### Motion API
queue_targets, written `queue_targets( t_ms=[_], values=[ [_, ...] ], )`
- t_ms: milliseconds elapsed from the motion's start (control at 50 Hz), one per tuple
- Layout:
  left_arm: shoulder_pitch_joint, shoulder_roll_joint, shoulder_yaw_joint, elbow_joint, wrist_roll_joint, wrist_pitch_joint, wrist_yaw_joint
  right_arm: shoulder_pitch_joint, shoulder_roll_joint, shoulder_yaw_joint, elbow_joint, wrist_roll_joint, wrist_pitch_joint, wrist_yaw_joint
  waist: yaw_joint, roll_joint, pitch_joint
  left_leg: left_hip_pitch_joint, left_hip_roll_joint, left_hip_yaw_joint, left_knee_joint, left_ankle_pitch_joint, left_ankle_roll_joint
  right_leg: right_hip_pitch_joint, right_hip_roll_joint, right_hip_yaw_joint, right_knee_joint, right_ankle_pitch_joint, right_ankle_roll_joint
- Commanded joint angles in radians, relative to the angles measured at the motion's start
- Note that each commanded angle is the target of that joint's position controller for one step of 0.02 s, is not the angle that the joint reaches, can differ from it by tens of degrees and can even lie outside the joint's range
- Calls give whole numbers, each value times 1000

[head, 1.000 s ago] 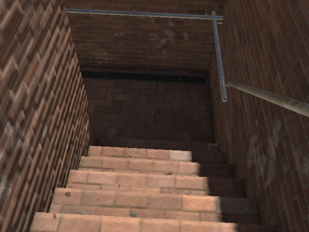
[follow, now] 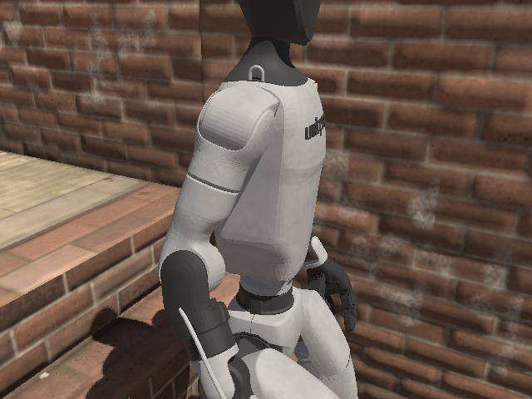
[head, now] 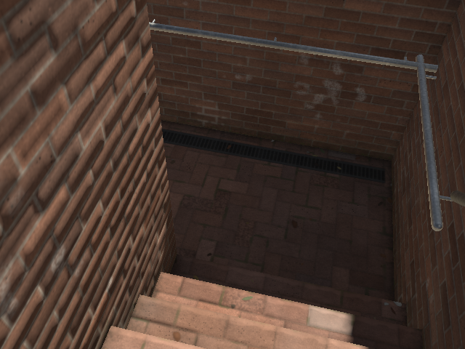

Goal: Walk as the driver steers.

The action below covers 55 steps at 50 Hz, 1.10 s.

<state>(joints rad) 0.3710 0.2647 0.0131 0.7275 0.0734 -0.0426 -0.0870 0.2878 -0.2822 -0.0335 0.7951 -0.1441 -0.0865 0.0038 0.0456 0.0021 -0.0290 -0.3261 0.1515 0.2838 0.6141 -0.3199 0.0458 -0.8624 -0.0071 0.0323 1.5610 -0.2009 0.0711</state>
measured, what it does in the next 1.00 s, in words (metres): goes down, turning right: right foot, then left foot 0.21 m lower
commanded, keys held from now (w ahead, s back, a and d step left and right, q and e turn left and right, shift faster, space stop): e+shift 0.08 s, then w+e+shift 0.46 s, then w+shift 0.02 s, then w+q+shift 0.44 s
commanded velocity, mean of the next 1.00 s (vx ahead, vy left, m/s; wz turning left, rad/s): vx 0.64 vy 0.08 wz -0.45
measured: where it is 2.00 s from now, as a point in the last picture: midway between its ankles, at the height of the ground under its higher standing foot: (283, 348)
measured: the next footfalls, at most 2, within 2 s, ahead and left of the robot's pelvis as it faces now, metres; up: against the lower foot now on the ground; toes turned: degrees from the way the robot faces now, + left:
right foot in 0.20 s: +0.04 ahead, -0.16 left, +0.00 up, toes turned -13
left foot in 0.62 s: +0.26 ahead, -0.08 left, -0.21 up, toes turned -38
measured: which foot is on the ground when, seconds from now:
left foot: down 0.00-0.28, up 0.30-0.60, down 0.62-0.90, up 0.92-1.00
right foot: up 0.00-0.18, down 0.20-0.62, up 0.64-0.86, down 0.88-1.00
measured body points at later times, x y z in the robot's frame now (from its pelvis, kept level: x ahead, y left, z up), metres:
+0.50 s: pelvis +0.13 -0.11 -0.07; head +0.12 -0.13 +0.37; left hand +0.21 +0.16 -0.20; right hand +0.23 -0.42 -0.14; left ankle +0.29 -0.06 -0.75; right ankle +0.00 -0.15 -0.73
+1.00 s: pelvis +0.32 -0.20 -0.26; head +0.32 -0.22 +0.19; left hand +0.60 -0.09 -0.35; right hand +0.21 -0.43 -0.41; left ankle +0.30 -0.10 -0.91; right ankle +0.27 -0.34 -0.94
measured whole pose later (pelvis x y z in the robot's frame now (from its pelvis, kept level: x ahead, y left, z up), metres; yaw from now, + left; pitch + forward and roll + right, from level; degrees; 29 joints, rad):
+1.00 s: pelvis +0.32 -0.20 -0.26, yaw -26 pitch -2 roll -3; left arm 0.08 0.19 0.04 0.83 0.02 -0.08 0.03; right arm 0.38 -0.25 -0.01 0.87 -0.06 0.00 0.02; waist -0.09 0.10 0.03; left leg -0.40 -0.05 -0.05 1.20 -0.54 0.09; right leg -0.44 -0.01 -0.02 0.97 -0.49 0.03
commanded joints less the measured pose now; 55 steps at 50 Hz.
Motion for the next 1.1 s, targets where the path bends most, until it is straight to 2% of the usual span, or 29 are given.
queue_targets(
  t_ms=[20, 80, 120, 200, 240, 260, 280, 300, 360, 440, 480, 540, 580, 620, 640, 660, 680, 700, 740, 760, 780, 840, 880, 900, 920, 940, 980, 1020, 1100],
  values=[
    [251, -29, 14, -2, 43, 35, -24, -109, -159, -24, -114, -36, -52, -37, 100, 133, 1, -252, 309, -57, -65, 525, 135, 348, -8, -56, -36, 303, -34],
    [56, 6, 38, -126, 66, 29, 5, -54, -165, -39, -77, -14, -41, -36, 19, 123, 38, -13, 476, -166, -35, 412, 123, 88, -58, 4, -114, 75, -75],
    [-133, 37, 62, -145, 62, 3, 4, 31, -182, -51, -41, 32, -35, -32, -69, 124, 135, 64, 410, -158, -112, -216, 23, 17, -68, -105, -468, -29, -103],
    [-207, 86, 113, -113, 30, -46, 30, -70, -207, -78, -65, 34, -33, -17, -43, 168, 171, 95, 473, -189, -197, -398, -2, 143, -40, -99, -613, -106, -148],
    [291, 151, 161, 94, 20, -124, 69, -250, -192, -95, -134, 15, -12, -25, 185, -212, -76, -44, 138, 38, 519, -331, -59, 665, 149, -131, -890, 134, -178],
    [492, 243, 164, 205, 42, -168, 85, -459, -75, -54, -341, -15, 6, -6, 203, -327, -132, -428, -133, -62, 798, -466, -75, 998, 97, 213, -926, 362, -283],
    [552, 247, 165, 207, 56, -175, 57, -418, 29, 0, -336, 26, -12, -7, 210, -135, -191, -703, -190, -300, 855, -445, -66, 1315, -37, 378, -836, 575, -376],
    [454, 242, 139, 198, -160, -48, 115, -388, -31, -30, -223, 122, 21, 7, 195, -76, 50, -1046, -140, -300, 1033, -614, -119, 1128, -228, 869, -919, 789, -498],
    [37, 175, 99, 45, -64, 42, 108, -217, -70, -45, -140, 159, 31, -13, -50, 103, 47, -698, -94, -450, 716, -130, -106, 716, -249, 810, -904, 261, -489],
    [-128, 91, 69, 19, -102, 4, 120, -147, -34, -18, -161, 115, 65, -8, -177, 61, -6, 18, -222, -304, 332, 829, -114, 57, 110, 385, -708, -185, -304],
    [-159, 121, 68, 9, -116, 1, 102, -141, 0, -1, -174, 125, 71, 0, -148, -41, -8, 229, -258, -265, 258, 839, -97, 1, 111, 363, -680, -175, -297],
    [-47, 50, 51, 70, -37, 34, 96, -225, 14, 4, -218, 150, 46, -13, 14, -180, 71, 193, -257, -310, -32, 690, -83, 221, 157, 370, -580, -132, -282],
    [-96, 63, 45, 90, -24, 64, 102, 20, -3, -18, -145, 159, 44, -18, -83, -182, 27, 277, -186, -309, -269, 834, -65, 406, 198, 267, -223, 141, -288],
    [-260, 46, 48, 45, -49, 69, 83, 309, -42, -45, -51, 151, 44, -25, -242, 6, 22, 589, -59, -363, -289, 708, 79, 56, 250, 103, 504, 106, -268],
    [-168, -54, 21, -8, -62, 59, 78, 240, -52, -13, -78, 131, 27, -1, -105, 183, 23, 694, 137, -554, 59, 1317, 117, -248, 271, 70, 694, -573, -245],
    [-123, -42, 6, -56, -75, 38, 136, 174, -74, -11, -89, 106, 41, 48, -61, 373, -12, 710, 150, -587, 95, 1153, 262, -390, 162, 58, 582, -639, -206],
    [-80, -13, 13, 20, -2, 47, 128, 331, -86, -19, -9, 145, 21, 25, -31, 29, 14, 584, 235, -709, 25, 1036, 269, -379, 187, 143, 653, -508, -230],
    [-109, -14, 16, 32, 16, 40, 137, 405, -115, -21, 43, 139, 14, 18, -49, -39, 59, 476, 192, -709, 20, 940, 253, -411, 177, 142, 619, -488, -225],
    [-311, 84, 23, -94, -26, 9, 176, 40, -40, 18, -41, 115, 22, 37, -20, 275, 158, 63, 114, -855, -116, 207, 377, -326, -14, 72, 120, -237, -119],
    [-358, 146, 28, -120, -47, 14, 170, -114, 13, 42, -76, 132, 28, 26, 48, 109, 225, -422, -9, -769, -316, -103, 290, 182, -86, 74, -393, 156, -51],
    [-369, 129, 45, -65, -55, 34, 147, -53, 5, 38, -49, 141, 40, 35, -40, 72, 142, -631, -98, -664, -329, -156, 259, 644, -23, -28, -464, 219, -22],
    [-236, 85, 49, 2, -40, 34, 105, 35, -94, 17, 25, 158, 2, 26, 14, 63, 152, -346, -59, -691, 40, 168, 195, 653, -52, 77, -543, 452, -59],
    [-162, 130, 68, 50, -64, 14, 127, -49, -138, 6, -28, 118, 48, 41, 13, 50, 84, -60, -127, -607, 309, 317, 187, 639, -4, 60, -859, 195, -82],
    [-91, 191, 84, 50, -42, -15, 141, 79, -66, 10, -42, 124, 70, 51, -3, -211, -12, -199, -264, -488, 643, 176, 98, 856, -201, 348, -1021, 192, -136],
    [-100, 182, 87, 54, -49, -26, 142, 68, -78, 2, -45, 76, 91, 43, 8, -223, -54, -365, -248, -436, 696, -235, 68, 876, -324, 675, -1104, -166, -198],
    [-33, 90, 67, 139, -80, -59, 110, 220, -96, 3, 35, 67, 78, 14, -19, -385, 67, -539, -120, -478, 628, -386, 40, 894, -256, 466, -1000, -94, -245],
    [-298, 32, 55, 57, -61, -60, 107, 38, -72, 4, -16, 79, 76, -8, -49, -128, 136, -428, -119, -357, 566, -216, 36, 582, -284, 432, -1042, -311, -256],
    [-463, 38, 48, 31, -60, -57, 123, 98, -40, 0, 13, 68, 94, 6, -151, -111, 78, -152, -133, -232, 659, -12, 55, 323, -273, 270, -968, -193, -218],
    [-221, 40, 59, 161, -51, -107, 129, -87, -36, -29, -61, 93, 39, 6, -36, -106, 73, -472, -141, -348, 446, 423, 38, 507, -245, 68, -505, -498, -82]
  ],
)
Keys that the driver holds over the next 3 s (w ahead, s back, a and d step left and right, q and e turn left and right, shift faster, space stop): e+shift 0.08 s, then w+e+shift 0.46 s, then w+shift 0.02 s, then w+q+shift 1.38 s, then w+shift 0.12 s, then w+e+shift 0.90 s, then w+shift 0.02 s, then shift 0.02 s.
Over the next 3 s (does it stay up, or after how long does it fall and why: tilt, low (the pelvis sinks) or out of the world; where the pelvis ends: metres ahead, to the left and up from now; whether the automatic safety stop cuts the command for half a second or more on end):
stays up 1.53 -0.14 -1.21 its command is cut before an obstacle after 2.1 s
